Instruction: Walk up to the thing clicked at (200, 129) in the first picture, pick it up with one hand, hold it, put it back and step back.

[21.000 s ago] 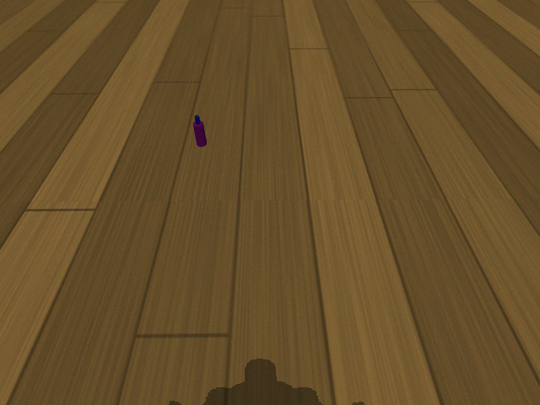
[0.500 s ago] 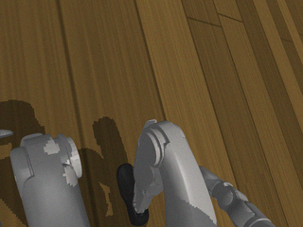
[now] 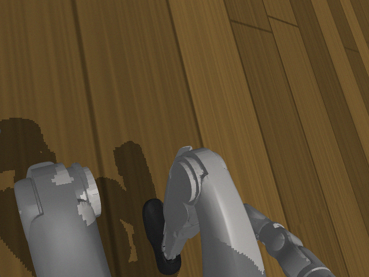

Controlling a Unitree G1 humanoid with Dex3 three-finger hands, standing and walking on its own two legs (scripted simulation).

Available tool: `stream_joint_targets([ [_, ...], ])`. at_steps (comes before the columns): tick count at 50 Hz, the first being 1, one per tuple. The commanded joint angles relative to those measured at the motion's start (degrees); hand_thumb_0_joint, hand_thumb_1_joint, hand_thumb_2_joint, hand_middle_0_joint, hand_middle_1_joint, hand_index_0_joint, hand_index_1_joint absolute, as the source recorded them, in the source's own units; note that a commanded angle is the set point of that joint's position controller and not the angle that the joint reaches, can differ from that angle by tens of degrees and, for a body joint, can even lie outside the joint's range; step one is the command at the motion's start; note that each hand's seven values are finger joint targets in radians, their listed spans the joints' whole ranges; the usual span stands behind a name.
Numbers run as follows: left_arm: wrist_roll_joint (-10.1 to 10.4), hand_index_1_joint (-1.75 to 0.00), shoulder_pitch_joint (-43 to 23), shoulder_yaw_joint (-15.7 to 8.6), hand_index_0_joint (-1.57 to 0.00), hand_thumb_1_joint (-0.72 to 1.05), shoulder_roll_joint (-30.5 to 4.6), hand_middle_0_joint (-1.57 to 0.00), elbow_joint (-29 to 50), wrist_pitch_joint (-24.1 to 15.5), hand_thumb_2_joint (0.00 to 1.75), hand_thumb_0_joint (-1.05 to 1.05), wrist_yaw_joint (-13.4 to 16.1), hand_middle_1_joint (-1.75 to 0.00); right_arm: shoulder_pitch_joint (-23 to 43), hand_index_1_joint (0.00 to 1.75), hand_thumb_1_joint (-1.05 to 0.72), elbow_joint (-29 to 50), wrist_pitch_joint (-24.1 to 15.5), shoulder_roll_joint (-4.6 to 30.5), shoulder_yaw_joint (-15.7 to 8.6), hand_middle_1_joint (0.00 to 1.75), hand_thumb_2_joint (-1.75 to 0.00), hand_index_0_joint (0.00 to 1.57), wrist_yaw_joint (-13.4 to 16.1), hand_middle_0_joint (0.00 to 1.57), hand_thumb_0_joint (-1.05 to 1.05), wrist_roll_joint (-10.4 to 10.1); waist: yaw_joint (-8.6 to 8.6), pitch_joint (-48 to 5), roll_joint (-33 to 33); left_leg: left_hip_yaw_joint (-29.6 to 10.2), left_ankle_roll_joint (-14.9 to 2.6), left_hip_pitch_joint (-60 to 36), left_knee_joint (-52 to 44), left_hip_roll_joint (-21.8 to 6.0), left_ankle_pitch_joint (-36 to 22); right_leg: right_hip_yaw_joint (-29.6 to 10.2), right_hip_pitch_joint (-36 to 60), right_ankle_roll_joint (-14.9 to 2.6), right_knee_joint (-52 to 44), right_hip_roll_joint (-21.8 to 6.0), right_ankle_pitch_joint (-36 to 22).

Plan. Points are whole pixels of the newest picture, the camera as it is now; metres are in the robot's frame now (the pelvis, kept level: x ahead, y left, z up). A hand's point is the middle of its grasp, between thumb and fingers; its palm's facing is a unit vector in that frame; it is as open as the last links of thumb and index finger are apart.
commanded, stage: close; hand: left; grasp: from the side
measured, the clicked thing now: out of the picture +0.39 +0.32 -0.18
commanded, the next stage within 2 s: settle in 0.26 s
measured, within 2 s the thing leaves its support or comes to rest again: leaves its support in 0.62 s
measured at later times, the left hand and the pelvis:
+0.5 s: hand out of the picture +0.38 +0.31 -0.16, palm faces +0.37 -0.93 +0.01, open 8.1 cm; pelvis +0.00 +0.00 +0.00, yaw +0 degrees
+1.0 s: hand out of the picture +0.36 +0.32 -0.07, palm faces +0.36 -0.93 -0.03, open 8.1 cm; pelvis +0.00 +0.00 +0.02, yaw +3 degrees
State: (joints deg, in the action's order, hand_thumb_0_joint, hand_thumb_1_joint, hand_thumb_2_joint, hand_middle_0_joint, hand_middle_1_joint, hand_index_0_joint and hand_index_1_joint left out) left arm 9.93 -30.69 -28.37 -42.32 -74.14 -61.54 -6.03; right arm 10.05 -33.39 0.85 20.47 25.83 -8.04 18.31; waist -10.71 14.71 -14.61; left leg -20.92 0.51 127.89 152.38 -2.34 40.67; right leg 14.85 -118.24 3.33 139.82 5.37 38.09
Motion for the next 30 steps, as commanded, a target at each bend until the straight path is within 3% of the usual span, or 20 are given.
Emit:
stream_joint_targets([
  [1, 0.0, -0.56, -10.1, 0.5, -0.63, 0.38, -7.0, -0.63, 7.5, -3.6, 0.62, 0.00, -0.2, -0.57, -1.2, 0.30, -0.87, 1.7, 0.3, 19.9, -7.2, 0.30, -0.89, 0.20, 1.2, 0.20, 0.00, 0.1, -5.05, -31.6, 28.4, 5.1, 0.93, -22.6, -19.2, -2.6, -6.5, 4.9, 12.2, -4.31, -10.2, 1.7, -10.6],
  [6, 0.2, -0.64, -10.8, 0.0, -0.72, 0.44, -8.4, -0.72, 8.9, -3.8, 0.70, 0.00, 0.3, -0.65, -1.4, 0.30, -0.87, 1.5, 0.3, 19.6, -7.0, 0.30, -0.89, 0.20, 1.1, 0.20, 0.00, 0.1, -4.67, -32.8, 28.5, 5.3, 0.77, -22.5, -18.9, -2.5, -5.6, 4.8, 13.0, -4.36, -10.5, 1.8, -10.0],
  [9, 0.0, -0.75, -10.2, 0.4, -0.82, 0.45, -8.0, -0.82, 7.8, -3.6, 0.77, 0.00, 0.1, -0.76, -1.2, 0.30, -0.88, 1.4, 0.3, 19.7, -7.0, 0.30, -0.89, 0.20, 1.2, 0.20, 0.00, 0.1, -5.06, -31.8, 29.3, 5.1, 0.93, -22.8, -19.2, -2.7, -6.1, 4.8, 12.3, -4.37, -10.1, 1.7, -10.3],
  [11, -0.2, -0.78, -8.5, 1.1, -0.84, 0.46, -6.7, -0.84, 8.3, -3.6, 0.80, 0.00, -0.1, -0.79, -1.0, 0.30, -0.87, 1.3, 0.3, 19.5, -7.1, 0.30, -0.89, 0.20, 1.2, 0.20, 0.00, 0.2, -4.30, -31.6, 29.4, 5.3, 0.91, -23.1, -19.1, -2.6, -6.4, 4.6, 12.5, -4.37, -10.2, 1.8, -10.6],
  [13, -0.2, -0.83, -8.3, 0.4, -0.90, 0.45, -7.6, -0.89, 8.7, -3.6, 0.85, 0.00, -0.1, -0.84, -1.2, 0.30, -0.88, 1.6, 0.3, 19.5, -7.0, 0.30, -0.89, 0.20, 1.1, 0.20, 0.00, 0.3, -4.34, -32.7, 29.7, 5.1, 1.09, -23.6, -19.2, -2.7, -7.1, 4.9, 13.2, -4.36, -10.1, 1.8, -11.1],
  [16, -0.1, -0.87, -6.7, 2.2, -0.93, 0.47, -5.3, -0.92, 7.4, -3.3, 0.88, 0.00, -0.4, -0.88, -1.0, 0.30, -0.88, 1.2, 0.3, 19.1, -7.0, 0.30, -0.89, 0.20, 1.1, 0.20, 0.00, 0.2, -4.35, -32.4, 28.1, 5.5, 0.78, -23.1, -18.6, -2.5, -7.4, 4.4, 13.2, -4.32, -10.5, 1.9, -11.3],
  [17, 0.1, -0.90, -9.3, 2.0, -0.96, 0.47, -6.0, -0.96, 10.2, -3.5, 0.89, 0.00, -0.3, -0.91, -0.9, 0.30, -0.88, 1.6, 0.2, 19.6, -7.3, 0.30, -0.89, 0.20, 1.2, 0.20, 0.00, 0.2, -4.71, -32.4, 29.4, 5.4, 0.95, -23.0, -18.9, -2.5, -6.7, 4.8, 12.8, -4.39, -10.4, 1.8, -11.0],
  [20, 0.0, -1.06, -7.7, 1.8, -1.03, 0.43, -5.9, -1.03, 10.1, -3.2, 1.02, 0.00, 0.1, -1.05, -0.9, 0.30, -0.91, 1.7, 0.2, 19.7, -7.5, 0.30, -0.90, 0.20, 1.0, 0.20, 0.00, 0.0, -4.01, -32.0, 29.5, 5.0, 1.08, -23.6, -19.9, -2.6, -5.7, 5.0, 12.3, -4.37, -10.3, 1.7, -10.0],
  [21, -0.3, -1.09, -8.1, 1.0, -1.06, 0.43, -7.4, -1.06, 11.9, -3.1, 1.05, 0.00, 0.3, -1.08, -1.3, 0.30, -0.91, 1.5, 0.2, 19.6, -7.8, 0.30, -0.90, 0.20, 1.0, 0.20, 0.00, -0.1, -3.37, -32.9, 30.1, 5.1, 1.08, -24.0, -19.9, -2.6, -5.8, 4.8, 12.2, -4.47, -10.2, 1.7, -10.0],
  [23, -0.5, -1.12, -8.4, 1.5, -1.08, 0.42, -7.1, -1.08, 14.3, -2.7, 1.06, 0.00, 0.2, -1.11, -1.8, 0.30, -0.91, 1.4, 0.4, 19.2, -8.0, 0.30, -0.90, 0.20, 1.0, 0.20, 0.00, 0.0, -3.35, -34.9, 31.9, 5.4, 1.21, -25.6, -20.0, -2.6, -6.7, 4.5, 13.0, -4.49, -10.2, 1.7, -10.8],
  [29, -0.2, -1.20, -8.8, -1.1, -1.14, 0.47, -8.6, -1.14, 24.2, -1.1, 1.15, 0.00, 1.8, -1.20, -3.3, 0.30, -0.91, 1.7, 0.8, 18.8, -9.5, 0.30, -0.90, 0.20, 1.2, 0.20, 0.00, -0.4, -1.44, -39.2, 36.5, 6.1, 1.70, -29.2, -21.3, -2.6, -10.7, 3.6, 13.8, -4.74, -9.7, 1.3, -13.6],
  [30, -0.5, -1.20, -8.7, -0.4, -1.15, 0.46, -8.4, -1.15, 25.2, -0.7, 1.13, 0.00, 2.1, -1.20, -3.4, 0.30, -0.91, 1.6, 0.8, 18.7, -9.9, 0.30, -0.90, 0.20, 1.2, 0.20, 0.00, -0.7, -1.54, -39.2, 37.1, 6.1, 1.70, -28.8, -21.6, -2.6, -9.9, 3.5, 12.9, -4.90, -9.5, 1.3, -12.9],
])
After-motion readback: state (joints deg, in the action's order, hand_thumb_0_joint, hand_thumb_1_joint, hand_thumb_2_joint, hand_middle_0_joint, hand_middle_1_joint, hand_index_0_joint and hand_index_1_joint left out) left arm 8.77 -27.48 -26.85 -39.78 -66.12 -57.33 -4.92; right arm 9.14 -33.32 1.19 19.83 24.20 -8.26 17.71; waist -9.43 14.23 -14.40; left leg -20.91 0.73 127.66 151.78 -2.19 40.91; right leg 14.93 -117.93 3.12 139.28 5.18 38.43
